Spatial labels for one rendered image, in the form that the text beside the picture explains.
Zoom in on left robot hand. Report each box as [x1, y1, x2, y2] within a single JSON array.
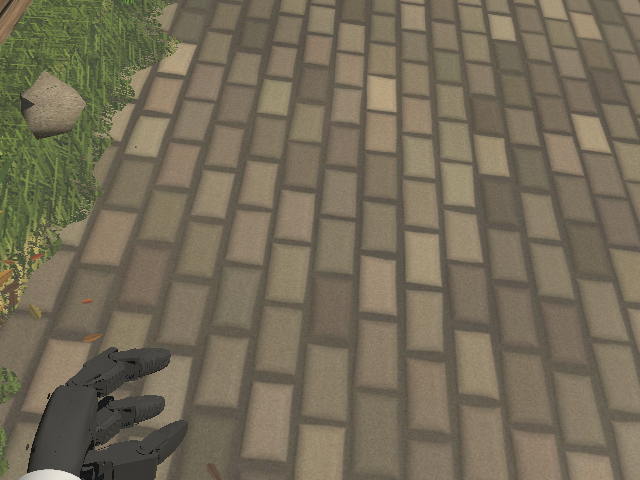
[[26, 347, 188, 480]]

